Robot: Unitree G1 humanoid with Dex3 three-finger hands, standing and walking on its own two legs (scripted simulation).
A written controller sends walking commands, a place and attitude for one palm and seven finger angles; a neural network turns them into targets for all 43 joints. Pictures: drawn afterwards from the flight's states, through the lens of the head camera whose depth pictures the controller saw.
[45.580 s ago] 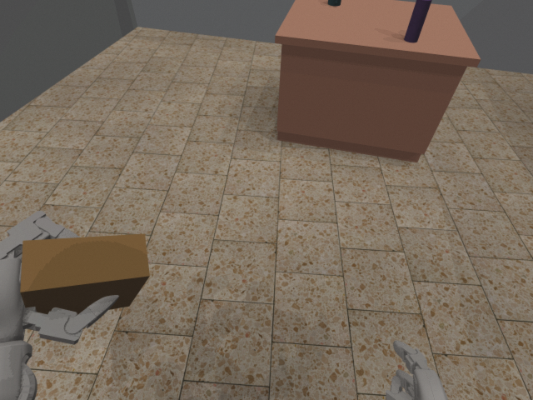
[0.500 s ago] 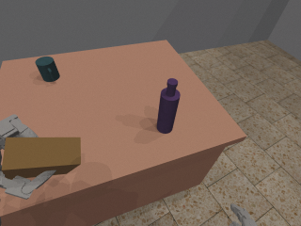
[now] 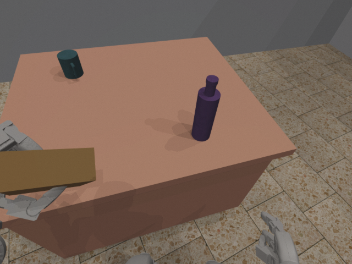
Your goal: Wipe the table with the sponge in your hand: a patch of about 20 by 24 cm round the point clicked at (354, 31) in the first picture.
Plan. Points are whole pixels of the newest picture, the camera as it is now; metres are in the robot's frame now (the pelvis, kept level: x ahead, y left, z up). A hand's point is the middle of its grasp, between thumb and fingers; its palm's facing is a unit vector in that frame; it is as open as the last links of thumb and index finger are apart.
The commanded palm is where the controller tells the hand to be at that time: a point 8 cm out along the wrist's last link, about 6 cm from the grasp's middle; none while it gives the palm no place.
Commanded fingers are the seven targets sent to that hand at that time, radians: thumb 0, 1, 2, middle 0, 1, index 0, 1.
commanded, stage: step back with the hand held close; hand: left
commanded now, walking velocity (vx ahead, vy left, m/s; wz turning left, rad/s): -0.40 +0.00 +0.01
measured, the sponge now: (61, 171) +0.23 +0.21 +0.16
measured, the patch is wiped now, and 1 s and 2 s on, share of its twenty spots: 1.00 1.00 1.00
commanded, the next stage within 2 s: stop stepping back and stand still in 0.72 s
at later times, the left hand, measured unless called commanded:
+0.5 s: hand (34, 193) +0.17 +0.21 +0.20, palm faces +0.37 -0.86 -0.35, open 9.0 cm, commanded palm +0.12 +0.25 +0.21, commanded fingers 0.00 0.10 1.30 -1.20 -1.60 -1.20 -1.60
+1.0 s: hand out of the picture +0.03 +0.20 +0.19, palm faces +0.32 -0.84 -0.43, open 9.0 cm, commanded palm -0.02 +0.25 +0.21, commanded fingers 0.00 0.10 1.30 -1.20 -1.60 -1.20 -1.60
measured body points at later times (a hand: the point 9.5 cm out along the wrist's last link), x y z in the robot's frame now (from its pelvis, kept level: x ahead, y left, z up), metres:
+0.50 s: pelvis -0.06 -0.02 +0.01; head -0.04 +0.00 +0.46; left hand +0.15 +0.26 +0.22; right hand +0.09 -0.24 -0.08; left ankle +0.08 +0.10 -0.71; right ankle -0.07 -0.16 -0.71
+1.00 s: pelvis -0.19 -0.02 +0.01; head -0.18 -0.01 +0.45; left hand +0.01 +0.25 +0.21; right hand -0.05 -0.27 -0.07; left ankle -0.12 +0.11 -0.71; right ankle -0.16 -0.15 -0.71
